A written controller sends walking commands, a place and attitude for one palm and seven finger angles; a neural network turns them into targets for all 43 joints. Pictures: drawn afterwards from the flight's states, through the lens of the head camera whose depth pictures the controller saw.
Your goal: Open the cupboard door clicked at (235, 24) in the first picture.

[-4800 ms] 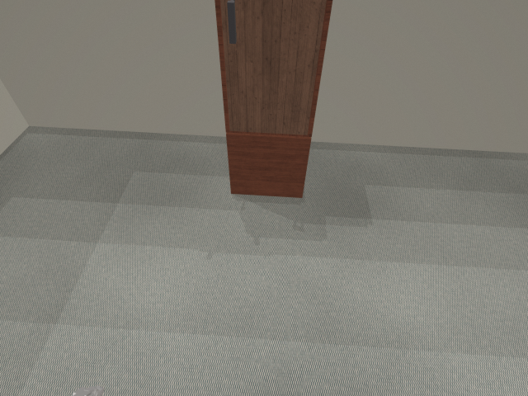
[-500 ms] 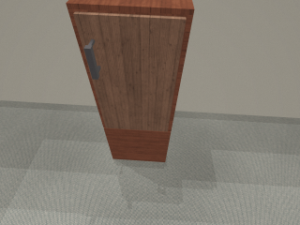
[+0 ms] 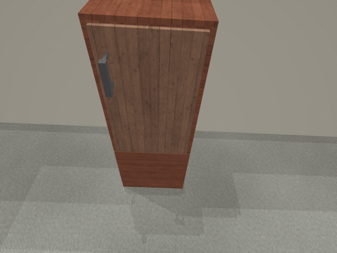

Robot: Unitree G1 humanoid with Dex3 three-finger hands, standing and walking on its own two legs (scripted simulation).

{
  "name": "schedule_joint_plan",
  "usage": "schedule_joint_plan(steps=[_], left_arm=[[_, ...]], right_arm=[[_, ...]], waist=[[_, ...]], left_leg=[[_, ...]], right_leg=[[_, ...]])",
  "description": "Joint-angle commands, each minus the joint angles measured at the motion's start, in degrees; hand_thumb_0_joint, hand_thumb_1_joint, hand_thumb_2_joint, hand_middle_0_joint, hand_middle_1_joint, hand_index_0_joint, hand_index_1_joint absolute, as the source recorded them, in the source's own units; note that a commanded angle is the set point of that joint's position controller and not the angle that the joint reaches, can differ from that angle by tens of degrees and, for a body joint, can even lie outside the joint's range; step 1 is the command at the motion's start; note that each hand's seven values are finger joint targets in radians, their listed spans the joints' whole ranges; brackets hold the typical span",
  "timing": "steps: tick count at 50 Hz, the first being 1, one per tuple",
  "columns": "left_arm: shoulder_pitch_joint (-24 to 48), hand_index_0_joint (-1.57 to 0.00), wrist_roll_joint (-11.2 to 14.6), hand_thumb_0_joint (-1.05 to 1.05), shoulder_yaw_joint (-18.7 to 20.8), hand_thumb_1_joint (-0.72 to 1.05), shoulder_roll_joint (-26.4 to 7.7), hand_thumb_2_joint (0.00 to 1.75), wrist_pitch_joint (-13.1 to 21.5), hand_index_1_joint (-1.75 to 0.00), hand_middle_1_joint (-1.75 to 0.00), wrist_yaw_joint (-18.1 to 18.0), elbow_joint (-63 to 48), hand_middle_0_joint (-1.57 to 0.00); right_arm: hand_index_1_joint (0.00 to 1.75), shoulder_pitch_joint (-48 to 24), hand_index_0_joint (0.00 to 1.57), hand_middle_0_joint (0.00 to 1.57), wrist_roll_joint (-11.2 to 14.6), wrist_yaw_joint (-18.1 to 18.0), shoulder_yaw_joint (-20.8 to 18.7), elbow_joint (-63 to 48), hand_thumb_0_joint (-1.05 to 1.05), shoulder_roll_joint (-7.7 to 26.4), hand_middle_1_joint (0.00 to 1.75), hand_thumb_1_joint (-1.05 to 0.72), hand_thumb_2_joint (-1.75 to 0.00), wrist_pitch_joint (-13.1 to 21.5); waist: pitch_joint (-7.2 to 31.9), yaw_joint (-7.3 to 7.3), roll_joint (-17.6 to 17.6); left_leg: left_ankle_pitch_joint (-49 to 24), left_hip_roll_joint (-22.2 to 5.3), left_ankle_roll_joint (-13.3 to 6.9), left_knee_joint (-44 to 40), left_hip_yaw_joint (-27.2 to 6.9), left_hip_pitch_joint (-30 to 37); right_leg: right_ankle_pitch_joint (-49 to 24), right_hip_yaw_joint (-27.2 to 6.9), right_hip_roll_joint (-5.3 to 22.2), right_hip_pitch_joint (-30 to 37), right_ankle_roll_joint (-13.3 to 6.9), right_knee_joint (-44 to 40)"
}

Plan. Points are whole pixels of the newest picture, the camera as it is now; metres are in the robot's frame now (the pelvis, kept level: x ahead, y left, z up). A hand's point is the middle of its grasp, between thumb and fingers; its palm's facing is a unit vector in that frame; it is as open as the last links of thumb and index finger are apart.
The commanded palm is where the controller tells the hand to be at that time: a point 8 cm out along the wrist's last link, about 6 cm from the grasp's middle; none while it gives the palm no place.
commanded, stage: look again from close up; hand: left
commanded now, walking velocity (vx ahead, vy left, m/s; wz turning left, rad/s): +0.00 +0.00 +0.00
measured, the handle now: (107, 75) +0.58 +0.23 +0.10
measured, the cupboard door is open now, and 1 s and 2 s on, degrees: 0 0 0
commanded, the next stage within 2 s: raise the hand with hooked fingers in 0.54 s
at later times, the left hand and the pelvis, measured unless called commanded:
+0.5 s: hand out of the picture +0.00 +0.15 -0.18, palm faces +0.03 -0.98 -0.22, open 7.4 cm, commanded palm none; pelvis +0.00 -0.02 -0.01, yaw +0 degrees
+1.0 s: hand (112, 230) +0.17 +0.14 -0.02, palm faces -0.01 -1.00 -0.01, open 8.2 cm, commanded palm +0.13 +0.21 -0.03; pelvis -0.03 -0.05 -0.06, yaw +1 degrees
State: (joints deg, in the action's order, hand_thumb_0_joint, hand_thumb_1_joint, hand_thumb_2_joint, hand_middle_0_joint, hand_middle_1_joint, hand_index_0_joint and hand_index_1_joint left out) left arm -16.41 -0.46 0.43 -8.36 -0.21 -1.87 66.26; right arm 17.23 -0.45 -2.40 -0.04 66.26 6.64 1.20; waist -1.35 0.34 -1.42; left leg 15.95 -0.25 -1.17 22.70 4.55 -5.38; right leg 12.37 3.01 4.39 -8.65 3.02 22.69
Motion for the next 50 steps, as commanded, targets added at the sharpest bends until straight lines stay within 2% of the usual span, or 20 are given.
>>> schedule_joint_plan(steps=[1,2,3,4,5,7,14,31,32,33,34,35,36,37,39,40,42,44,47,50], left_arm=[[-4.61,-0.20,-0.18,0.00,0.46,0.90,-4.08,0.90,0.45,-0.30,-0.30,-0.38,-0.92,-0.20],[-4.60,-0.20,-0.17,0.00,0.49,0.90,-4.01,0.90,0.47,-0.30,-0.30,-0.41,-0.98,-0.20],[-5.21,-0.20,-0.83,0.00,-0.45,0.90,-6.10,0.90,1.95,-0.30,-0.30,-2.64,-0.46,-0.20],[-5.15,-0.20,-0.63,0.00,0.15,0.90,-7.19,0.90,2.14,-0.30,-0.30,-2.08,-2.50,-0.20],[-3.56,-0.20,-0.43,0.00,0.00,0.90,-7.30,0.90,2.28,-0.30,-0.30,-1.51,-3.04,-0.20],[-3.57,-0.20,-0.55,0.00,-0.27,0.90,-5.89,0.90,1.85,-0.30,-0.30,-0.69,-3.71,-0.20],[-3.04,-0.20,-0.19,0.00,-0.27,0.90,-4.95,0.90,1.73,-0.30,-0.30,-0.21,-3.49,-0.20],[-2.37,-0.20,-0.24,0.00,0.52,0.90,-6.32,0.90,1.79,-0.30,-0.30,0.10,-3.67,-0.20],[-7.00,-0.20,-0.44,0.00,0.90,0.90,-8.37,0.90,2.36,-0.30,-0.30,-2.32,-1.61,-0.20],[38.10,-0.20,11.35,0.00,5.75,0.88,-18.87,0.89,16.14,-0.32,-0.32,-1.42,-90.80,-0.20],[10.33,-0.20,6.20,0.00,7.51,0.85,-16.70,0.88,13.15,-0.33,-0.33,-4.54,-75.39,-0.20],[-3.87,-0.21,8.38,0.00,0.82,0.83,-3.47,0.87,5.22,-0.34,-0.34,-6.29,-66.72,-0.21],[-2.32,-0.21,9.98,0.00,-0.10,0.81,-0.90,0.86,5.20,-0.36,-0.36,-4.92,-67.86,-0.21],[1.67,-0.21,10.18,0.00,2.60,0.78,-4.34,0.85,8.13,-0.37,-0.37,-4.01,-71.41,-0.21],[-3.44,-0.21,10.24,0.00,7.54,0.74,-4.81,0.83,14.83,-0.40,-0.40,-0.39,-64.37,-0.21],[-8.82,-0.21,10.81,0.00,9.61,0.71,-4.61,0.82,18.23,-0.42,-0.42,3.08,-58.97,-0.21],[-16.68,-0.22,13.05,0.00,11.10,0.67,-2.68,0.80,27.06,-0.45,-0.45,10.74,-54.19,-0.22],[-16.73,-0.22,15.53,0.00,12.72,0.62,-4.43,0.78,35.34,-0.48,-0.48,19.69,-54.59,-0.22],[-14.24,-0.22,18.38,0.00,18.07,0.55,-10.70,0.75,32.52,-0.53,-0.53,26.09,-60.11,-0.22],[-5.01,-0.23,20.29,0.00,18.90,0.48,-12.22,0.72,26.62,-0.57,-0.57,24.02,-71.45,-0.23]], right_arm=[[0.30,4.37,0.20,0.20,0.07,-0.28,-1.02,-1.14,0.00,6.41,0.30,-0.90,-0.90,0.76],[0.30,4.58,0.20,0.20,0.04,-0.28,-1.03,-1.11,0.00,6.25,0.30,-0.90,-0.90,0.74],[0.30,0.28,0.20,0.20,0.73,0.86,-0.64,-5.75,0.00,9.06,0.30,-0.90,-0.90,1.29],[0.30,3.67,0.20,0.20,-0.24,0.97,-0.77,-6.45,0.00,6.53,0.30,-0.90,-0.90,1.05],[0.30,3.60,0.20,0.20,-0.61,1.44,-0.44,-6.44,0.00,6.48,0.30,-0.90,-0.90,0.99],[0.30,3.67,0.20,0.20,-0.57,1.29,-0.49,-8.26,0.00,6.93,0.30,-0.90,-0.90,1.12],[0.30,4.89,0.20,0.20,-0.37,0.66,-0.27,-7.59,0.00,7.22,0.30,-0.90,-0.90,1.18],[0.30,3.02,0.20,0.20,-0.34,0.57,-0.15,-4.61,0.00,6.65,0.30,-0.90,-0.90,0.47],[0.30,-2.88,0.20,0.20,0.22,1.20,-1.28,-8.16,0.00,9.82,0.30,-0.90,-0.90,0.32],[0.30,-3.02,0.20,0.20,3.38,-1.73,-2.10,-27.46,0.00,18.27,0.30,-0.90,-0.90,9.89],[0.30,-6.73,0.20,0.20,1.93,-3.90,-1.68,-23.85,0.00,13.34,0.30,-0.90,-0.90,14.48],[0.30,-7.61,0.20,0.20,3.80,-3.66,-2.40,-24.28,0.00,10.37,0.30,-0.90,-0.90,16.20],[0.30,-5.61,0.20,0.20,4.14,-3.54,-2.28,-23.05,0.00,11.99,0.30,-0.90,-0.90,16.90],[0.30,-7.06,0.20,0.20,3.49,-3.46,-3.17,-26.30,0.00,13.52,0.30,-0.90,-0.90,18.17],[0.30,-5.73,0.20,0.20,1.28,-2.98,-4.43,-28.57,0.00,13.97,0.30,-0.90,-0.90,19.35],[0.30,-6.30,0.20,0.20,1.33,-2.06,-5.07,-30.43,0.00,13.56,0.30,-0.90,-0.90,19.90],[0.30,-7.69,0.20,0.20,0.87,-0.16,-5.79,-33.73,0.00,12.85,0.30,-0.90,-0.90,20.39],[0.30,-9.07,0.20,0.20,1.14,1.51,-6.33,-37.08,0.00,13.68,0.30,-0.90,-0.90,20.48],[0.30,-10.96,0.20,0.20,2.43,1.88,-6.58,-44.17,0.00,14.81,0.30,-0.90,-0.90,18.31],[0.30,-10.43,0.20,0.20,2.72,0.41,-5.70,-47.81,0.00,14.23,0.30,-0.90,-0.90,16.44]], waist=[[-3.05,0.48,2.57],[-3.30,0.39,2.33],[-5.84,0.71,4.26],[-2.36,-0.69,6.72],[-2.77,0.06,7.99],[-1.25,0.04,5.84],[-2.67,-0.27,1.10],[-2.39,-0.07,1.07],[-4.73,2.09,-9.82],[25.20,-4.85,6.04],[25.32,0.62,15.35],[13.45,-0.89,13.38],[7.02,-1.85,6.57],[2.12,-3.21,1.96],[2.94,-2.61,-9.14],[2.36,-0.02,-7.82],[5.44,3.24,-11.71],[9.20,3.34,-9.97],[15.69,4.96,-3.05],[16.52,2.74,-2.80]], left_leg=[[-15.53,-6.69,-0.18,-5.40,-5.01,-4.21],[-15.15,-6.58,-0.16,-5.40,-5.04,-4.31],[-25.27,-7.20,1.34,4.66,-4.17,-9.75],[-12.25,-4.98,1.12,1.97,-4.73,-9.00],[-7.18,-5.21,0.72,0.82,-4.99,-11.53],[-3.51,-6.03,-0.78,-1.06,-7.30,-11.48],[-12.09,-5.96,-1.25,-0.25,-5.62,-7.80],[-8.16,-5.44,0.01,-0.72,-3.25,-5.91],[-7.17,-6.43,2.00,11.05,-2.08,-12.50],[-16.16,-0.09,-0.77,2.81,-2.09,2.43],[-22.82,-0.83,-1.05,2.62,-1.32,4.26],[-19.21,-1.20,0.62,3.31,-2.22,-3.38],[-15.27,-0.90,0.57,4.35,-2.52,-6.17],[-10.41,-0.17,0.02,6.43,-3.66,-9.45],[-5.63,0.76,-0.24,11.66,-3.43,-16.46],[-4.09,1.51,0.44,14.10,-3.10,-20.56],[-2.91,1.83,1.44,19.76,-2.62,-28.81],[-1.81,2.30,1.87,25.82,-2.42,-35.04],[-0.55,3.53,1.00,29.03,-0.61,-37.10],[1.76,3.17,0.27,30.09,-1.48,-36.95]], right_leg=[[-8.75,-1.29,2.61,0.46,-2.61,-1.70],[-8.75,-1.37,2.46,0.40,-2.58,-1.68],[-18.50,-4.26,4.36,-2.67,-3.59,0.84],[-8.55,-3.28,3.97,-1.07,-4.51,3.26],[-1.88,-2.22,2.63,-1.94,-4.57,3.97],[2.02,-1.43,1.14,-2.90,-4.39,5.08],[-5.11,-1.68,1.65,-3.58,-4.13,4.71],[-8.57,-3.54,2.35,-2.77,-4.78,1.37],[-31.79,-7.38,5.57,-2.04,-3.55,1.31],[-25.12,-4.65,0.46,3.86,-4.77,6.55],[-14.85,-2.51,-2.62,3.10,-5.81,9.24],[-7.83,0.86,-2.85,-3.46,-4.87,7.72],[-7.27,2.05,-2.90,-6.20,-3.80,6.44],[-3.82,2.05,-3.13,-10.84,-3.22,6.10],[3.09,2.55,-3.42,-17.47,-2.42,8.43],[5.62,1.69,-3.16,-18.65,-2.84,10.59],[4.82,-0.06,-2.86,-19.44,-3.47,17.34],[0.28,-3.33,-1.65,-19.44,-3.60,22.21],[2.29,-7.62,-0.45,-16.71,-3.72,22.75],[9.32,-8.78,-1.25,-19.15,-2.87,20.98]])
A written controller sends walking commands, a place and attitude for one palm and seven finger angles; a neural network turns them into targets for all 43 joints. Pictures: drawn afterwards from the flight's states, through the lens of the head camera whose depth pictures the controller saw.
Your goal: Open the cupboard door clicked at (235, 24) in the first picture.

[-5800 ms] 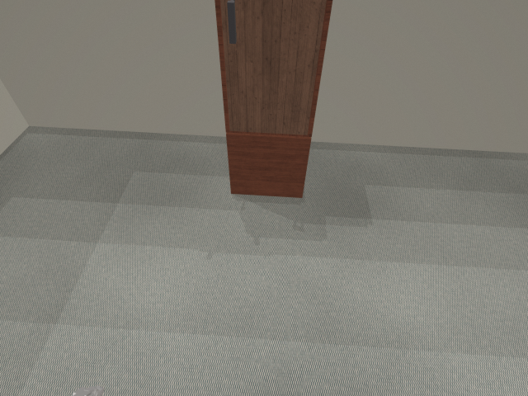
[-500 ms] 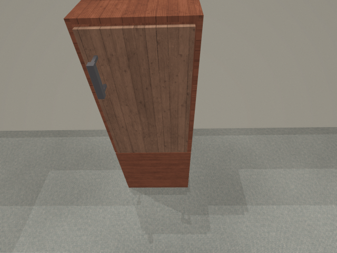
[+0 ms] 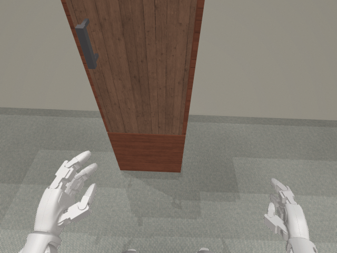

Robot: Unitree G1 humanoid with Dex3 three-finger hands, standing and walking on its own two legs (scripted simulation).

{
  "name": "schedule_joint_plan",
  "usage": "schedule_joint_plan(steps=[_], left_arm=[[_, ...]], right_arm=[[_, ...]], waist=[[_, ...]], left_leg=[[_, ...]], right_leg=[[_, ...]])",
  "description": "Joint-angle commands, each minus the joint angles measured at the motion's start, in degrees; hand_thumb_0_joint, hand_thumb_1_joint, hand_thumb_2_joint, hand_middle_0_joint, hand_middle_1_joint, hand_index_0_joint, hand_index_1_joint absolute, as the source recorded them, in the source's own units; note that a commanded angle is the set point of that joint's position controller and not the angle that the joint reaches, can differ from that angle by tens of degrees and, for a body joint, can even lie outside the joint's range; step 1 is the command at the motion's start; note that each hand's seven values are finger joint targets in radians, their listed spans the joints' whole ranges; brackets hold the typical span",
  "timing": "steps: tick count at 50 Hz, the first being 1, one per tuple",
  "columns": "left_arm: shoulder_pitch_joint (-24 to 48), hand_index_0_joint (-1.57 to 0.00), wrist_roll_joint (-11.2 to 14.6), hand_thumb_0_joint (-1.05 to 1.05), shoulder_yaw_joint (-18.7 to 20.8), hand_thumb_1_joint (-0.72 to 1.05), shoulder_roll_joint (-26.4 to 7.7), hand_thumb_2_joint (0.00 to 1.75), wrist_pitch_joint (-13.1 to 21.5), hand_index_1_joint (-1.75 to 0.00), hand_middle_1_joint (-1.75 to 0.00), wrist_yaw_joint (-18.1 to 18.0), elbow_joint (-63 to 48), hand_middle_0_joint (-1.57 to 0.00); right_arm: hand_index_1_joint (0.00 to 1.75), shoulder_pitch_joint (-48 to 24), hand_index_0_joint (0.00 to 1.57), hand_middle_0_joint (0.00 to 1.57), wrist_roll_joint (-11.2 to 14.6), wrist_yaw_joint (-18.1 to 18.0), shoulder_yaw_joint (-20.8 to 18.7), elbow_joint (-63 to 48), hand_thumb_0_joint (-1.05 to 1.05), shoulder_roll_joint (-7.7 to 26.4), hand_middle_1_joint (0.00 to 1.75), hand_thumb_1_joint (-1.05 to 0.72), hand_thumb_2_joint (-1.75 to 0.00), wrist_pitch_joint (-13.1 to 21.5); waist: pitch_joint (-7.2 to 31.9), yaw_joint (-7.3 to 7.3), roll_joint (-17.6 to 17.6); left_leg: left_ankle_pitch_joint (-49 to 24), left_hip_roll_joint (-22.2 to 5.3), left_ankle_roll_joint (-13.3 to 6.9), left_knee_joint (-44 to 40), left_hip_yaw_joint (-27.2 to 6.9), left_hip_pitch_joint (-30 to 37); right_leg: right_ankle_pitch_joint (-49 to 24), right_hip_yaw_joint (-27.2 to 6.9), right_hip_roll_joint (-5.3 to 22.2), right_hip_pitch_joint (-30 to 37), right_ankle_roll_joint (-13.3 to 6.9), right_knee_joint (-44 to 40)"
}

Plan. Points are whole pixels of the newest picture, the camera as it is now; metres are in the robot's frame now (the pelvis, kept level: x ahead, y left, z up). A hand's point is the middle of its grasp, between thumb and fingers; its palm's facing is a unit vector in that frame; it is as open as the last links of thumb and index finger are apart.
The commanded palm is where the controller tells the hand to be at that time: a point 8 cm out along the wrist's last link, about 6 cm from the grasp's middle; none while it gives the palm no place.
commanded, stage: raise the hand with hooked fingers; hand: left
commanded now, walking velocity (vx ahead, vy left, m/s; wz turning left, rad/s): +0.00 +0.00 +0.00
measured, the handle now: (89, 44) +0.62 +0.28 +0.17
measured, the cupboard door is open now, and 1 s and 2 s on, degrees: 0 0 0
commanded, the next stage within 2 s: move the hooked fingers beside the handle in 1.74 s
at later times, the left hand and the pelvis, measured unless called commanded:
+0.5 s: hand (49, 185) +0.23 +0.25 +0.09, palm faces +0.05 -1.00 -0.06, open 11.2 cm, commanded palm +0.20 +0.30 +0.10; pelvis -0.01 +0.03 +0.01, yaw +1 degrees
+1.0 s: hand (22, 147) +0.27 +0.29 +0.15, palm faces +0.09 -0.99 -0.05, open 13.8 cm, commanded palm +0.24 +0.34 +0.16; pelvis +0.01 +0.03 +0.04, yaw +1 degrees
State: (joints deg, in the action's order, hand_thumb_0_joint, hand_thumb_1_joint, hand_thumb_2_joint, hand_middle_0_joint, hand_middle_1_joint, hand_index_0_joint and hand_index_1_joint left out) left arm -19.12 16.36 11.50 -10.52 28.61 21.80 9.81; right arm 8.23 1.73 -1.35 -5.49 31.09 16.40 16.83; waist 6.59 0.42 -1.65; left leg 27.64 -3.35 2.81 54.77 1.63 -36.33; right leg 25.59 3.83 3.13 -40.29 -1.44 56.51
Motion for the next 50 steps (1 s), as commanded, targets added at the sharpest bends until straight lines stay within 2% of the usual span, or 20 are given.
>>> schedule_joint_plan(steps=[1,3,4,5,6,9,10,14,15,17,19,20,21,25,29,33,42,45,48,50], left_arm=[[1.52,-0.23,2.75,0.00,7.37,0.46,-9.97,0.71,-2.35,-0.58,-0.58,-1.25,-18.43,-0.23],[4.34,-0.24,1.29,0.00,6.07,0.41,-9.29,0.69,-0.95,-0.62,-0.62,-4.09,-24.74,-0.24],[6.92,-0.24,0.30,0.00,4.91,0.39,-9.51,0.68,0.17,-0.63,-0.63,-5.03,-28.84,-0.24],[9.91,-0.24,-0.41,0.00,3.28,0.36,-9.56,0.67,0.72,-0.64,-0.64,-5.52,-30.86,-0.24],[10.62,-0.24,-1.05,0.00,2.13,0.34,-9.14,0.66,0.85,-0.66,-0.66,-5.41,-30.38,-0.24],[10.44,-0.25,-0.97,0.00,0.52,0.27,-9.52,0.63,-1.64,-0.70,-0.70,-3.43,-25.98,-0.25],[10.52,-0.25,-0.50,0.00,2.02,0.25,-11.04,0.62,-3.59,-0.72,-0.72,-2.69,-23.10,-0.25],[5.68,-0.25,1.29,0.00,6.99,0.15,-13.45,0.58,-10.82,-0.78,-0.78,-2.17,-21.15,-0.25],[4.37,-0.25,1.91,0.00,8.99,0.13,-14.33,0.57,-12.47,-0.80,-0.80,-2.54,-18.48,-0.25],[4.26,-0.26,2.70,0.00,10.22,0.08,-14.38,0.55,-13.25,-0.82,-0.82,-3.52,-20.04,-0.26],[5.63,-0.26,2.76,0.00,9.74,0.04,-13.97,0.53,-12.71,-0.86,-0.86,-4.66,-22.06,-0.26],[6.48,-0.26,3.01,0.00,10.41,0.01,-14.67,0.52,-12.31,-0.87,-0.87,-4.99,-22.11,-0.26],[6.92,-0.27,2.81,0.00,10.32,-0.01,-14.79,0.51,-11.70,-0.88,-0.88,-5.16,-21.52,-0.27],[10.03,-0.27,2.52,0.00,8.94,-0.10,-14.77,0.47,-10.85,-0.94,-0.94,-4.34,-19.85,-0.27],[13.73,-0.28,2.45,0.00,10.02,-0.20,-16.76,0.43,-11.53,-1.00,-1.00,-3.62,-19.88,-0.28],[17.28,-0.29,2.46,0.00,11.44,-0.29,-18.61,0.39,-12.59,-1.07,-1.07,-3.62,-20.69,-0.29],[24.26,-0.30,3.05,0.00,13.56,-0.50,-21.21,0.30,-17.91,-1.20,-1.20,-0.98,-15.13,-0.30],[27.88,-0.30,3.25,0.00,14.38,-0.50,-22.44,0.30,-19.83,-1.20,-1.20,-0.02,-13.07,-0.30],[31.73,-0.30,3.47,0.00,16.31,-0.50,-24.66,0.30,-20.59,-1.20,-1.20,0.93,-12.57,-0.30],[34.13,-0.30,3.53,0.00,16.28,-0.50,-25.26,0.30,-21.01,-1.20,-1.20,1.59,-11.90,-0.30]], right_arm=[[0.30,0.05,0.20,0.20,0.29,-0.89,-0.04,-12.46,0.00,4.33,0.30,-0.90,-0.90,0.58],[0.30,2.78,0.20,0.20,-0.15,-1.19,0.40,-11.41,0.00,3.61,0.30,-0.90,-0.90,0.37],[0.30,3.62,0.20,0.20,-0.54,-1.30,0.66,-10.84,0.00,3.64,0.30,-0.90,-0.90,0.54],[0.30,4.23,0.20,0.20,-0.95,-1.46,1.27,-10.42,0.00,4.00,0.30,-0.90,-0.90,0.56],[0.30,4.30,0.20,0.20,-0.90,-1.63,1.44,-9.57,0.00,4.12,0.30,-0.90,-0.90,0.79],[0.30,4.09,0.20,0.20,-0.15,-2.29,2.54,-8.30,0.00,4.74,0.30,-0.90,-0.90,1.37],[0.30,3.70,0.20,0.20,0.06,-2.57,2.90,-7.99,0.00,5.14,0.30,-0.90,-0.90,1.20],[0.30,1.96,0.20,0.20,0.70,-3.05,3.64,-8.91,0.00,4.56,0.30,-0.90,-0.90,1.02],[0.30,1.26,0.20,0.20,0.62,-3.14,3.84,-8.70,0.00,4.33,0.30,-0.90,-0.90,0.79],[0.30,1.42,0.20,0.20,0.52,-3.02,4.00,-8.78,0.00,4.09,0.30,-0.90,-0.90,0.80],[0.30,1.77,0.20,0.20,0.34,-2.71,4.37,-8.66,0.00,4.06,0.30,-0.90,-0.90,1.24],[0.30,1.41,0.20,0.20,0.07,-2.63,4.61,-8.70,0.00,4.15,0.30,-0.90,-0.90,1.51],[0.30,2.10,0.20,0.20,0.21,-2.52,4.50,-8.37,0.00,4.36,0.30,-0.90,-0.90,1.77],[0.30,2.98,0.20,0.20,0.52,-2.55,4.63,-7.72,0.00,5.48,0.30,-0.90,-0.90,2.82],[0.30,4.13,0.20,0.20,0.94,-3.12,4.50,-7.13,0.00,6.07,0.30,-0.90,-0.90,3.57],[0.30,4.23,0.20,0.20,0.88,-3.36,4.60,-6.69,0.00,6.25,0.30,-0.90,-0.90,3.72],[0.30,3.10,0.20,0.20,1.34,-3.91,5.35,-6.07,0.00,6.33,0.30,-0.90,-0.90,2.61],[0.30,2.78,0.20,0.20,1.27,-4.34,5.80,-5.83,0.00,6.39,0.30,-0.90,-0.90,2.11],[0.30,2.50,0.20,0.20,1.29,-4.83,5.98,-5.69,0.00,6.30,0.30,-0.90,-0.90,1.76],[0.30,2.17,0.20,0.20,1.29,-5.02,6.32,-5.54,0.00,6.21,0.30,-0.90,-0.90,1.53]], waist=[[8.27,1.50,0.14],[8.87,0.15,4.35],[10.92,-0.59,7.02],[10.57,-2.07,5.15],[10.33,-2.57,6.75],[7.03,-3.36,7.62],[6.06,-3.12,6.40],[10.11,0.28,5.54],[9.28,1.03,3.29],[9.90,1.58,2.82],[8.95,1.25,4.40],[7.82,1.55,3.26],[7.15,1.07,2.72],[3.78,0.38,4.47],[5.29,0.32,5.61],[6.83,0.77,7.12],[4.08,1.02,7.34],[3.66,0.98,6.87],[5.79,0.98,5.65],[5.42,1.06,6.66]], left_leg=[[-10.39,5.61,-3.82,-1.83,1.05,-4.93],[-12.83,4.29,-3.94,-1.82,-0.04,-1.75],[-14.81,4.00,-4.13,-1.43,-0.53,0.23],[-14.84,3.48,-4.30,-1.04,-1.32,0.30],[-14.55,3.29,-4.25,-1.09,-1.72,0.99],[-10.14,3.13,-4.06,-2.94,-2.69,0.44],[-8.99,3.24,-4.08,-3.32,-3.04,-0.51],[-10.31,3.66,-3.69,-7.29,-2.78,1.13],[-10.66,3.50,-3.57,-8.23,-3.10,0.81],[-12.31,3.47,-3.39,-9.65,-2.85,1.95],[-12.30,3.37,-3.22,-11.16,-2.89,3.21],[-12.77,3.36,-3.18,-11.76,-3.21,2.92],[-12.05,3.23,-3.14,-12.29,-3.06,3.39],[-8.96,3.29,-3.13,-14.25,-2.96,4.48],[-9.94,3.25,-3.18,-16.14,-3.18,7.76],[-14.62,3.27,-3.03,-17.45,-3.31,11.37],[-19.05,3.35,-2.97,-20.20,-2.53,15.23],[-19.86,3.38,-3.12,-20.94,-2.56,16.67],[-21.33,3.39,-3.27,-21.53,-2.42,18.50],[-21.90,3.42,-3.25,-21.96,-2.38,19.46]], right_leg=[[-3.75,-8.82,-0.63,10.86,1.43,-12.20],[-8.04,-5.80,-2.11,8.82,0.87,-9.64],[-11.69,-4.55,-2.57,8.14,0.60,-7.92],[-12.21,-3.11,-3.31,6.57,0.57,-6.47],[-12.15,-2.76,-3.38,5.49,0.45,-6.47],[-7.02,-1.72,-3.66,4.18,0.50,-8.38],[-5.00,-1.87,-3.90,4.95,0.39,-9.28],[-5.42,-1.44,-3.07,11.52,0.73,-12.03],[-5.18,-0.93,-3.43,12.69,0.64,-12.45],[-7.25,-0.44,-3.17,14.33,0.91,-13.00],[-7.30,0.36,-3.36,13.94,0.91,-13.34],[-7.57,0.59,-3.64,14.73,0.63,-13.38],[-6.79,0.60,-3.61,14.20,0.77,-13.96],[-3.59,0.53,-3.61,13.12,0.59,-15.82],[-5.47,0.87,-3.44,14.86,0.53,-16.82],[-10.76,1.31,-3.61,17.63,0.41,-17.39],[-17.29,1.21,-3.89,21.63,0.28,-20.92],[-18.35,1.06,-4.17,22.88,0.18,-22.08],[-20.37,0.83,-3.89,24.72,0.35,-23.01],[-20.83,0.64,-4.11,25.58,0.15,-23.68]])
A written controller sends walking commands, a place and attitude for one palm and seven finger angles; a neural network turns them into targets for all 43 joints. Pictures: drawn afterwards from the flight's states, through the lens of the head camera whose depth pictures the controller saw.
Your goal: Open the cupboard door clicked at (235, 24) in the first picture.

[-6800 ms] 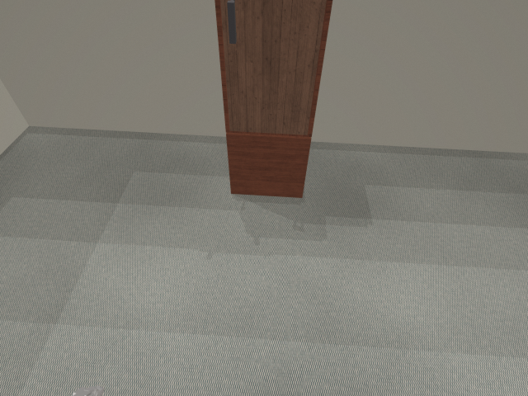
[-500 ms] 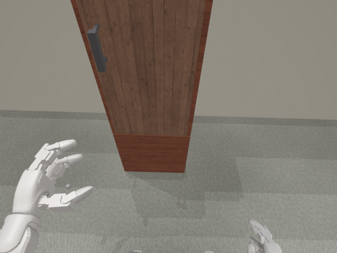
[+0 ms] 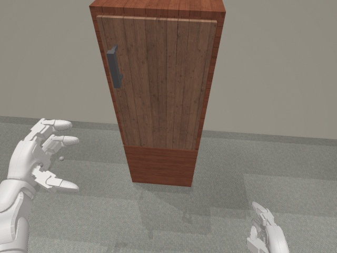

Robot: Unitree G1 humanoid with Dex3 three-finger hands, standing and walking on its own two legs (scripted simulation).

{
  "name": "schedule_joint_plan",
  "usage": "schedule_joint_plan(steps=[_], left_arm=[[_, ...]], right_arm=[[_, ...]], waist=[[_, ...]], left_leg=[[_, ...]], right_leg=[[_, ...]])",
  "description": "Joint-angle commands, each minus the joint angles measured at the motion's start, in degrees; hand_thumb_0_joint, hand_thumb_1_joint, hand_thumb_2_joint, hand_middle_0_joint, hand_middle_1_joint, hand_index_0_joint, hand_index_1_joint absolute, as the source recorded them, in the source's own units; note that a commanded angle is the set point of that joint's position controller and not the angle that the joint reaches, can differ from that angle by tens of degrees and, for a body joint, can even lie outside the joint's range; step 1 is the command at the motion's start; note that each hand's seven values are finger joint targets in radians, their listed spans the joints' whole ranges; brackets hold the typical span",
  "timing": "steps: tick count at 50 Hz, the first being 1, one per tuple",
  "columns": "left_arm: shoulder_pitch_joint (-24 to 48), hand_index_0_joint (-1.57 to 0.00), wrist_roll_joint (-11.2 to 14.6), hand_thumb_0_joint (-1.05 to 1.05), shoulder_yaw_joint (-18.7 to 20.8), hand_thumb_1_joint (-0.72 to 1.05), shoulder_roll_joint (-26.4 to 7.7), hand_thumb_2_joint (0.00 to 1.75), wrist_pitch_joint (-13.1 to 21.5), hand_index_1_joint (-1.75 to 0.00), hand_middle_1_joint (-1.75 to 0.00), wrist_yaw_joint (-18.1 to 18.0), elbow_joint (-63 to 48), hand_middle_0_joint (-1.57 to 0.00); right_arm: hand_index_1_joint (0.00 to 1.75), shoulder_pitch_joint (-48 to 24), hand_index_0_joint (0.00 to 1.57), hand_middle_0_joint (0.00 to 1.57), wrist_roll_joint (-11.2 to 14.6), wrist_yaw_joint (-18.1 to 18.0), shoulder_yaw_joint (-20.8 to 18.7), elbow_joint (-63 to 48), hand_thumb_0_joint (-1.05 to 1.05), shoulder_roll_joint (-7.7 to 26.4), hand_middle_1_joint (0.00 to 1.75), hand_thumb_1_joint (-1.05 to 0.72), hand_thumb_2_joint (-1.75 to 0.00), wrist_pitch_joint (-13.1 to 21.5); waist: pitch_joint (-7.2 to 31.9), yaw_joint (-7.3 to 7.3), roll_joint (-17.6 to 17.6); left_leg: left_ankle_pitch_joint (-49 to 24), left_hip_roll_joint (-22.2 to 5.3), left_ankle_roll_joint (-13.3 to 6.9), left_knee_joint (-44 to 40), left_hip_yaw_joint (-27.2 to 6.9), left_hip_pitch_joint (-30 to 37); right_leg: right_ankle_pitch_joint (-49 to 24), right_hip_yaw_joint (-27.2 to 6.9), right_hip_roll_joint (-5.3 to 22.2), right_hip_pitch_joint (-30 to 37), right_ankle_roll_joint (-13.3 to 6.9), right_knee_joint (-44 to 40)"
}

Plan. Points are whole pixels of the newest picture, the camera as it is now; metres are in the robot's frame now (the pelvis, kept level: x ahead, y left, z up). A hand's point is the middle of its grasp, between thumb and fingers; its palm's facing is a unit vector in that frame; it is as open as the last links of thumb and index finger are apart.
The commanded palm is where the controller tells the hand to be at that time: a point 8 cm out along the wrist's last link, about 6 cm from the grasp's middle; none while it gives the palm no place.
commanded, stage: raise the hand with hooked fingers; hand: left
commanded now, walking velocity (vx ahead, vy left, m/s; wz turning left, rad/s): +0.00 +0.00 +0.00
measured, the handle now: (116, 66) +0.61 +0.23 +0.13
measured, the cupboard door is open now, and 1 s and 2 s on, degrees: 0 0 0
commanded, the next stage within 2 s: move the hooked fingers beside the handle in 0.74 s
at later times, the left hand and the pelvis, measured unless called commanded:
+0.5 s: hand (66, 137) +0.30 +0.25 +0.14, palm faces +0.05 -1.00 -0.02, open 14.0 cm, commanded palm +0.27 +0.30 +0.15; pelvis +0.00 -0.01 +0.01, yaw -1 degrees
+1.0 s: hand (61, 134) +0.31 +0.26 +0.15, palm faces +0.07 -1.00 -0.01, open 14.0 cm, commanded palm +0.29 +0.31 +0.15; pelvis +0.00 -0.01 +0.01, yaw +0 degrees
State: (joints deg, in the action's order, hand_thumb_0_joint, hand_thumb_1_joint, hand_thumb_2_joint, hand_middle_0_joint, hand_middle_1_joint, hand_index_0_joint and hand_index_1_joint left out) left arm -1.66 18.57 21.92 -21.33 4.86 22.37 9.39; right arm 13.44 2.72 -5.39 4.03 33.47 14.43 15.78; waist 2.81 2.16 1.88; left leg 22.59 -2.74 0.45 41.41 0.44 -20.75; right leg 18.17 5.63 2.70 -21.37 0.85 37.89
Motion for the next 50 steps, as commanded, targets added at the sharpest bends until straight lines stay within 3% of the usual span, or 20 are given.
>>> schedule_joint_plan(steps=[1,12,15,18,20,23,27,31,33,35,36,40,42,50], left_arm=[[18.02,-0.30,1.25,0.00,5.95,-0.50,-14.66,0.30,2.50,-1.20,-1.20,1.29,-10.98,-0.30],[26.83,-0.30,1.54,0.00,9.82,-0.50,-20.45,0.30,-0.95,-1.20,-1.20,3.86,-3.42,-0.30],[22.77,-0.30,2.07,0.00,8.00,-0.50,-17.45,0.30,-2.00,-1.20,-1.20,4.81,1.01,-0.30],[23.39,-0.30,1.56,0.00,8.15,-0.50,-18.34,0.30,-2.23,-1.20,-1.20,4.73,-0.87,-0.30],[23.88,-0.30,1.80,0.00,9.49,-0.50,-19.65,0.30,-1.46,-1.20,-1.20,4.10,-3.25,-0.30],[24.90,-0.30,1.36,0.00,10.93,-0.50,-20.63,0.30,0.06,-1.20,-1.20,2.73,-5.92,-0.30],[25.65,-0.30,0.73,0.00,10.40,-0.50,-20.13,0.30,1.14,-1.20,-1.20,1.71,-6.47,-0.30],[25.47,-0.30,0.75,0.00,8.71,-0.50,-18.75,0.30,0.01,-1.20,-1.20,2.41,-3.73,-0.30],[25.19,-0.30,0.67,0.00,8.72,-0.50,-18.78,0.30,-0.35,-1.20,-1.20,2.77,-3.62,-0.30],[25.07,-0.30,1.35,0.00,9.11,-0.50,-18.91,0.30,-0.41,-1.20,-1.20,2.99,-3.38,-0.30],[25.24,-0.30,1.30,0.00,9.49,-0.50,-19.40,0.30,-0.35,-1.20,-1.20,3.15,-3.74,-0.30],[25.39,-0.30,1.59,0.00,8.22,-0.50,-18.06,0.30,-0.70,-1.20,-1.20,3.55,-2.08,-0.30],[26.53,-0.30,1.14,0.00,8.65,-0.50,-18.97,0.30,-0.56,-1.20,-1.20,3.38,-3.56,-0.30],[40.27,-0.30,-0.42,0.00,6.66,-0.50,-20.77,0.30,0.60,-1.20,-1.20,3.13,5.60,-0.30]], right_arm=[[0.30,-3.44,0.20,0.20,0.40,-1.08,-3.11,-7.89,0.00,8.10,0.30,-0.90,-0.90,2.55],[0.30,-3.63,0.20,0.20,0.75,-1.94,-2.88,-7.43,0.00,8.46,0.30,-0.90,-0.90,1.23],[0.30,-3.41,0.20,0.20,0.91,-1.53,-3.08,-7.81,0.00,8.65,0.30,-0.90,-0.90,0.80],[0.30,-3.82,0.20,0.20,0.98,-1.22,-3.31,-8.56,0.00,8.80,0.30,-0.90,-0.90,0.42],[0.30,-3.76,0.20,0.20,0.71,-1.11,-3.46,-8.86,0.00,8.76,0.30,-0.90,-0.90,0.35],[0.30,-3.68,0.20,0.20,0.56,-1.23,-3.56,-9.02,0.00,8.39,0.30,-0.90,-0.90,0.50],[0.30,-3.52,0.20,0.20,0.49,-1.56,-3.41,-8.48,0.00,8.19,0.30,-0.90,-0.90,0.82],[0.30,-3.68,0.20,0.20,0.74,-2.04,-3.25,-8.05,0.00,8.34,0.30,-0.90,-0.90,0.81],[0.30,-3.65,0.20,0.20,0.75,-2.15,-3.28,-8.18,0.00,8.33,0.30,-0.90,-0.90,0.82],[0.30,-3.81,0.20,0.20,0.65,-2.14,-3.22,-8.23,0.00,8.39,0.30,-0.90,-0.90,0.79],[0.30,-3.85,0.20,0.20,0.68,-2.12,-3.29,-8.33,0.00,8.38,0.30,-0.90,-0.90,0.84],[0.30,-3.83,0.20,0.20,0.78,-2.07,-3.10,-8.15,0.00,8.32,0.30,-0.90,-0.90,0.74],[0.30,-4.10,0.20,0.20,0.73,-2.09,-3.03,-8.43,0.00,8.24,0.30,-0.90,-0.90,0.80],[0.30,-2.49,0.20,0.20,0.80,-3.11,-2.85,-5.96,0.00,8.91,0.30,-0.90,-0.90,0.11]], waist=[[9.02,-0.77,4.14],[9.76,-0.47,1.92],[7.69,0.06,-0.77],[8.25,0.15,1.34],[9.59,0.34,-0.08],[11.35,0.37,2.39],[10.36,0.12,3.94],[7.58,-0.36,2.63],[8.55,-0.27,2.88],[8.43,-0.20,0.48],[9.54,-0.17,0.81],[7.40,-0.32,0.54],[8.74,-0.24,2.49],[7.04,-2.82,1.43]], left_leg=[[-16.99,2.83,-0.86,-8.93,-1.12,4.32],[-18.26,3.00,-1.32,-11.34,-0.52,6.66],[-17.40,3.10,-1.30,-11.69,-0.20,5.24],[-16.36,3.19,-1.33,-11.74,0.18,5.25],[-16.93,3.07,-1.48,-11.50,0.18,5.76],[-17.36,3.12,-1.43,-11.84,0.55,6.66],[-17.15,3.12,-1.39,-12.57,0.64,7.15],[-15.42,3.03,-1.46,-12.96,0.71,6.64],[-15.22,3.12,-1.46,-13.04,0.57,6.93],[-15.33,3.07,-1.55,-12.72,0.64,6.72],[-15.55,3.11,-1.56,-12.69,0.65,6.83],[-15.02,3.06,-1.39,-12.71,0.52,6.44],[-15.11,3.11,-1.35,-12.90,0.25,6.83],[-11.68,3.02,-1.34,-12.40,-0.05,5.99]], right_leg=[[-13.80,-1.21,-3.48,6.67,-2.15,-5.36],[-16.43,-2.13,-2.98,10.32,-1.91,-8.57],[-15.79,-2.23,-2.89,10.21,-1.85,-8.91],[-14.52,-2.73,-2.52,9.63,-1.79,-9.05],[-14.69,-3.09,-2.70,10.66,-1.75,-9.15],[-15.16,-3.16,-2.65,11.38,-1.71,-9.03],[-15.26,-2.96,-2.79,11.27,-1.81,-9.28],[-13.85,-3.02,-2.86,10.10,-1.68,-10.12],[-13.48,-3.01,-2.77,10.37,-1.67,-10.11],[-13.64,-3.32,-2.96,10.73,-1.53,-10.44],[-14.00,-3.37,-2.79,11.14,-1.45,-10.24],[-13.35,-3.09,-3.08,9.85,-1.59,-10.33],[-13.21,-2.97,-2.92,10.08,-1.70,-10.07],[-9.12,-3.40,-2.95,6.48,-1.65,-10.74]])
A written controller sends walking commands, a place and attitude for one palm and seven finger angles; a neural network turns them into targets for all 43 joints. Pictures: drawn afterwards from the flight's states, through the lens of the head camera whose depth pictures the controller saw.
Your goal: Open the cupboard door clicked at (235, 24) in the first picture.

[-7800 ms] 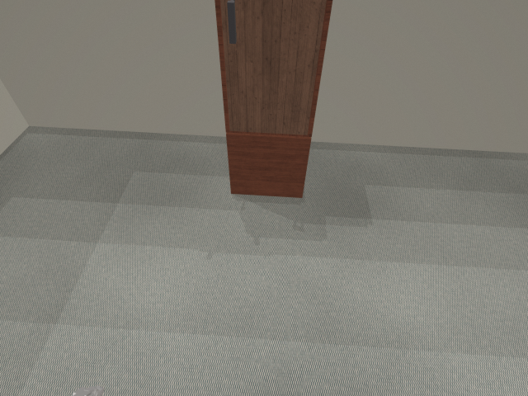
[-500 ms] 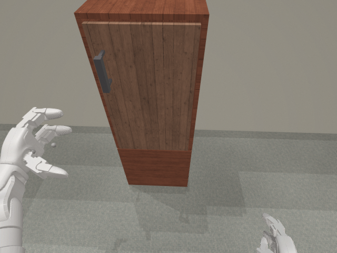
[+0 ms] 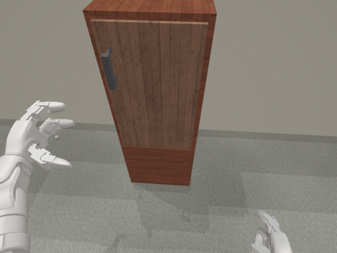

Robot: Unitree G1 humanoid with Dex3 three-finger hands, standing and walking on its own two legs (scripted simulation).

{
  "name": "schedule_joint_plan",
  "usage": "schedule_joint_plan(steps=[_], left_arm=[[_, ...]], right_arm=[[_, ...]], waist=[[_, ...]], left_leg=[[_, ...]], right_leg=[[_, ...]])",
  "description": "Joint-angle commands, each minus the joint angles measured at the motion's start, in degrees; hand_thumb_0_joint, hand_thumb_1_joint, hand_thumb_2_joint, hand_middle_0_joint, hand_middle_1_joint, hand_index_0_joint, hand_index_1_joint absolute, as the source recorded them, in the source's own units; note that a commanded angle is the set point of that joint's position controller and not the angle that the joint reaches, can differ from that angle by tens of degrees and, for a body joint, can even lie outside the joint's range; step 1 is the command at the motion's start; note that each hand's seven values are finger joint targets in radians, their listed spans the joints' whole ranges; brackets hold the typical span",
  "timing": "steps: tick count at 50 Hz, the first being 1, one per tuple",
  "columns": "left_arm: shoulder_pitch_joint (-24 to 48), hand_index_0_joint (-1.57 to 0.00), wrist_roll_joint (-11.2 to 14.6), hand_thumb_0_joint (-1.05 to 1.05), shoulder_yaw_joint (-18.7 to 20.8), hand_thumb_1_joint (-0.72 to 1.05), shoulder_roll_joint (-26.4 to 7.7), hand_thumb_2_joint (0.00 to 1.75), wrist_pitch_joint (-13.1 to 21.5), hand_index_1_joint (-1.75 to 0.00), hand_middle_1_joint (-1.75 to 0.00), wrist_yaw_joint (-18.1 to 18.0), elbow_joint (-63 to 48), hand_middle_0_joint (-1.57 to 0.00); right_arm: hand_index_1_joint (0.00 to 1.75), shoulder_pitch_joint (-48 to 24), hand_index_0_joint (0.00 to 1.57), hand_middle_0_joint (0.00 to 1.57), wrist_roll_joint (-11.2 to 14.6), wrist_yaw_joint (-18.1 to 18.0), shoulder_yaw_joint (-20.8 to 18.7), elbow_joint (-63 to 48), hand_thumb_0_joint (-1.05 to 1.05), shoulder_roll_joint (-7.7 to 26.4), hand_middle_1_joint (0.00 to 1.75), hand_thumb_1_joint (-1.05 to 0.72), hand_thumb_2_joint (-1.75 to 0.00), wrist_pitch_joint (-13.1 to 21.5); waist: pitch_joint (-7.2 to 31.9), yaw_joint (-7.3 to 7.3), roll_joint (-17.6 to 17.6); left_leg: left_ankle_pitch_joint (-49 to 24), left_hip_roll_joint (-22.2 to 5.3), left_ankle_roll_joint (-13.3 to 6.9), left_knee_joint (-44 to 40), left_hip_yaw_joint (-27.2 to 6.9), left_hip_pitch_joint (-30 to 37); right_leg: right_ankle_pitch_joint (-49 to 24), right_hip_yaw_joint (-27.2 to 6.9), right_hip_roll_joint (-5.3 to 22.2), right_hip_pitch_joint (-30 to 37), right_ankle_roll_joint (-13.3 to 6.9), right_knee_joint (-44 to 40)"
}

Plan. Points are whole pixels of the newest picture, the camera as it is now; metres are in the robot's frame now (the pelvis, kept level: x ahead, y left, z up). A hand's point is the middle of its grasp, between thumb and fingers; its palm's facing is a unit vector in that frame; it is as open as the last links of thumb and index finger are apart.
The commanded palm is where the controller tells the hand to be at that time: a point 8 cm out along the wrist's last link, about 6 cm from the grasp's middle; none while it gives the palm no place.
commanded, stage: move the hooked fingers beside the handle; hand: left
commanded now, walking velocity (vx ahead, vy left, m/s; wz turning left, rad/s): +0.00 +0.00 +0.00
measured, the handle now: (111, 69) +0.62 +0.25 +0.12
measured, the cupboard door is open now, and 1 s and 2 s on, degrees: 0 0 0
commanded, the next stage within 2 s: none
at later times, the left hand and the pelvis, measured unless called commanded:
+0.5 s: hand (71, 109) +0.40 +0.29 +0.13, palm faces +0.04 -1.00 +0.01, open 14.0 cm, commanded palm +0.38 +0.33 +0.13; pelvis +0.00 +0.01 -0.01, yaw -1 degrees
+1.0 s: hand (80, 90) +0.49 +0.30 +0.13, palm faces +0.02 -1.00 +0.00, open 14.0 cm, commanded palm +0.48 +0.35 +0.13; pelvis +0.00 +0.02 -0.02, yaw -2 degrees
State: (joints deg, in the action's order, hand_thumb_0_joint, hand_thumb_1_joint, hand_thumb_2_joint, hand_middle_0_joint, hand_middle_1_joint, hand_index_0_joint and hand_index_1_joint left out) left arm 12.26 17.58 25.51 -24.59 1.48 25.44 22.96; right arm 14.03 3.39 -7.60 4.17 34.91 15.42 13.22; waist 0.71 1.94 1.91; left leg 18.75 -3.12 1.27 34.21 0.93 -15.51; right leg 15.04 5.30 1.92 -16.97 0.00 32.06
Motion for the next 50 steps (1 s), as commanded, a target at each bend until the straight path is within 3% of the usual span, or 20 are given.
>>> schedule_joint_plan(steps=[1,3,8,12,15,17,20,21,22,25,27,30,33,36,38,40,41,45,48,50], left_arm=[[28.34,-0.30,0.05,0.00,3.04,-0.50,-18.30,0.30,4.25,-1.20,-1.20,0.24,-6.90,-0.30],[29.84,-0.30,-0.48,0.00,2.65,-0.50,-18.77,0.30,4.38,-1.20,-1.20,0.67,-2.14,-0.30],[32.66,-0.30,-1.03,0.00,4.07,-0.50,-21.53,0.30,6.49,-1.20,-1.20,1.38,2.86,-0.30],[35.25,-0.30,-1.40,0.00,4.21,-0.50,-22.61,0.30,7.04,-1.20,-1.20,1.99,8.23,-0.30],[36.62,-0.30,-1.89,0.00,6.70,-0.50,-25.86,0.30,8.10,-1.20,-1.20,1.76,9.69,-0.30],[39.58,-0.30,-2.32,0.00,4.93,-0.50,-24.60,0.30,8.95,-1.20,-1.20,1.96,9.65,-0.30],[43.96,-0.30,-2.66,0.00,4.05,-0.50,-24.95,0.30,9.77,-1.20,-1.20,2.17,13.05,-0.30],[46.10,-0.30,-3.20,0.00,4.95,-0.50,-27.08,0.30,10.02,-1.20,-1.20,2.08,14.12,-0.30],[47.45,-0.30,-3.63,0.00,4.24,-0.50,-26.56,0.30,10.31,-1.20,-1.20,2.11,15.02,-0.30],[49.35,-0.30,-4.08,0.00,4.47,-0.50,-27.49,0.30,11.72,-1.20,-1.20,2.15,16.27,-0.30],[50.57,-0.30,-4.40,0.00,3.67,-0.50,-26.93,0.30,11.98,-1.20,-1.20,2.32,18.68,-0.30],[52.13,-0.30,-5.00,0.00,5.36,-0.50,-29.85,0.30,12.10,-1.20,-1.20,2.46,25.00,-0.30],[55.67,-0.30,-6.82,0.00,4.94,-0.50,-31.56,0.30,12.95,-1.20,-1.20,2.49,27.58,-0.30],[58.12,-0.30,-7.29,0.00,6.68,-0.50,-34.51,0.30,14.81,-1.20,-1.20,2.56,27.57,-0.30],[58.96,-0.30,-7.46,0.00,5.80,-0.50,-33.76,0.30,14.96,-1.20,-1.20,3.09,30.16,-0.30],[59.67,-0.30,-7.51,0.00,7.48,-0.50,-36.27,0.30,14.86,-1.20,-1.20,3.46,33.33,-0.30],[60.45,-0.30,-7.94,0.00,7.75,-0.50,-37.75,0.30,14.68,-1.20,-1.20,3.71,33.44,-0.30],[65.31,-0.30,-9.43,0.00,5.41,-0.50,-37.76,0.30,14.43,-1.20,-1.20,4.03,36.23,-0.30],[68.01,-0.30,-9.76,0.00,6.41,-0.50,-40.20,0.30,14.95,-1.20,-1.20,4.22,36.93,-0.30],[69.53,-0.30,-10.03,0.00,5.76,-0.50,-39.81,0.30,15.12,-1.20,-1.20,4.60,37.70,-0.30]], right_arm=[[0.30,-2.86,0.20,0.20,0.09,-0.94,-2.97,-7.35,0.00,8.04,0.30,-0.90,-0.90,2.60],[0.30,-2.21,0.20,0.20,0.09,-0.95,-2.94,-7.03,0.00,8.28,0.30,-0.90,-0.90,2.17],[0.30,-0.35,0.20,0.20,-0.30,-0.14,-3.25,-7.28,0.00,8.93,0.30,-0.90,-0.90,1.33],[0.30,1.16,0.20,0.20,-0.24,0.58,-3.62,-7.22,0.00,9.57,0.30,-0.90,-0.90,0.14],[0.30,2.70,0.20,0.20,-0.57,1.01,-4.00,-7.48,0.00,10.02,0.30,-0.90,-0.90,-0.79],[0.30,3.36,0.20,0.20,-0.56,1.25,-4.16,-7.52,0.00,9.92,0.30,-0.90,-0.90,-1.21],[0.30,4.99,0.20,0.20,-0.66,1.14,-4.22,-6.70,0.00,10.40,0.30,-0.90,-0.90,-2.03],[0.30,5.63,0.20,0.20,-0.57,1.09,-4.39,-6.19,0.00,10.68,0.30,-0.90,-0.90,-2.35],[0.30,6.11,0.20,0.20,-0.70,1.03,-4.41,-5.90,0.00,10.64,0.30,-0.90,-0.90,-2.61],[0.30,7.75,0.20,0.20,-1.01,1.13,-4.70,-5.33,0.00,10.85,0.30,-0.90,-0.90,-3.28],[0.30,8.35,0.20,0.20,-1.06,1.37,-4.66,-4.88,0.00,10.88,0.30,-0.90,-0.90,-3.77],[0.30,9.63,0.20,0.20,-1.23,1.40,-4.61,-4.15,0.00,11.52,0.30,-0.90,-0.90,-4.98],[0.30,10.70,0.20,0.20,-1.32,1.59,-4.70,-3.98,0.00,11.55,0.30,-0.90,-0.90,-6.09],[0.30,12.01,0.20,0.20,-1.61,1.77,-4.82,-4.04,0.00,11.67,0.30,-0.90,-0.90,-7.18],[0.30,12.54,0.20,0.20,-1.60,1.82,-4.87,-3.65,0.00,11.73,0.30,-0.90,-0.90,-7.93],[0.30,13.40,0.20,0.20,-1.71,1.75,-4.84,-3.31,0.00,12.19,0.30,-0.90,-0.90,-8.77],[0.30,13.62,0.20,0.20,-1.59,1.78,-4.83,-3.39,0.00,12.30,0.30,-0.90,-0.90,-9.21],[0.30,14.88,0.20,0.20,-1.72,1.64,-4.62,-2.90,0.00,12.57,0.30,-0.90,-0.90,-10.49],[0.30,16.32,0.20,0.20,-1.86,1.62,-4.71,-2.29,0.00,12.86,0.30,-0.90,-0.90,-11.35],[0.30,17.29,0.20,0.20,-2.13,1.65,-4.68,-2.00,0.00,12.84,0.30,-0.90,-0.90,-11.94]], waist=[[10.80,-2.63,2.97],[10.83,-2.93,2.15],[15.80,-2.15,2.35],[15.03,-2.45,1.72],[16.63,-2.14,1.36],[17.59,-2.94,3.50],[16.14,-4.24,2.43],[16.39,-4.48,3.36],[17.13,-4.90,4.12],[20.65,-4.73,4.71],[20.49,-5.36,4.17],[18.67,-5.55,1.90],[19.56,-6.28,3.50],[23.82,-6.31,4.66],[22.73,-7.10,4.14],[22.28,-7.32,2.68],[23.19,-7.39,4.03],[20.85,-9.53,5.03],[24.27,-10.24,5.19],[25.26,-10.91,6.89]], left_leg=[[-8.30,3.54,-2.14,-5.03,-0.62,0.78],[-7.86,3.50,-2.11,-4.64,-0.75,-0.29],[-12.14,3.46,-2.06,-3.44,-1.01,-0.39],[-12.12,3.39,-2.02,-2.91,-0.76,-2.69],[-13.15,3.36,-2.08,-2.31,-0.78,-3.49],[-12.99,3.33,-2.08,-2.07,-0.63,-2.88],[-12.32,3.11,-2.12,-1.70,-0.89,-3.93],[-11.53,3.02,-2.09,-1.66,-1.15,-4.19],[-11.85,3.03,-2.08,-1.42,-1.17,-3.58],[-14.82,3.01,-2.01,-0.52,-1.39,-2.47],[-14.21,2.88,-1.99,-0.33,-1.41,-3.02],[-12.65,2.84,-2.21,0.05,-1.33,-6.30],[-13.05,2.84,-2.26,0.85,-1.28,-7.09],[-16.20,2.69,-2.21,1.99,-1.33,-6.10],[-15.42,2.58,-2.27,2.49,-1.12,-7.02],[-15.51,2.58,-2.52,2.88,-1.08,-8.57],[-15.65,2.64,-2.55,3.10,-0.99,-8.83],[-13.77,2.40,-2.59,3.56,-1.52,-9.69],[-14.43,2.23,-2.69,4.61,-1.68,-9.53],[-16.66,2.10,-2.62,5.17,-1.94,-8.07]], right_leg=[[-6.62,-3.25,-1.92,2.52,-0.88,-4.49],[-6.26,-3.17,-1.81,1.78,-0.93,-4.11],[-11.42,-2.92,-1.93,3.30,-1.41,-1.85],[-12.05,-2.93,-1.97,2.14,-1.36,-1.01],[-12.80,-3.02,-2.35,2.55,-1.49,-0.21],[-12.82,-3.12,-2.35,1.31,-1.44,0.11],[-11.81,-2.90,-2.70,-0.85,-1.43,0.29],[-10.80,-2.95,-2.64,-1.56,-1.41,0.23],[-10.96,-2.90,-2.62,-2.11,-1.43,0.44],[-13.45,-2.84,-2.88,-1.40,-1.65,1.35],[-13.21,-2.75,-2.84,-2.37,-1.43,1.44],[-12.25,-2.86,-2.87,-3.14,-1.33,1.81],[-12.83,-3.16,-2.63,-4.17,-1.11,2.43],[-15.66,-3.39,-2.95,-3.14,-1.11,3.63],[-15.30,-3.33,-3.00,-4.56,-0.92,3.64],[-15.92,-3.48,-3.12,-4.22,-0.87,3.86],[-16.37,-3.76,-2.94,-4.22,-0.74,3.96],[-13.48,-3.42,-3.20,-8.40,-0.78,3.83],[-14.17,-3.76,-3.15,-8.07,-0.47,4.11],[-14.92,-3.31,-3.48,-9.72,-0.71,4.68]])
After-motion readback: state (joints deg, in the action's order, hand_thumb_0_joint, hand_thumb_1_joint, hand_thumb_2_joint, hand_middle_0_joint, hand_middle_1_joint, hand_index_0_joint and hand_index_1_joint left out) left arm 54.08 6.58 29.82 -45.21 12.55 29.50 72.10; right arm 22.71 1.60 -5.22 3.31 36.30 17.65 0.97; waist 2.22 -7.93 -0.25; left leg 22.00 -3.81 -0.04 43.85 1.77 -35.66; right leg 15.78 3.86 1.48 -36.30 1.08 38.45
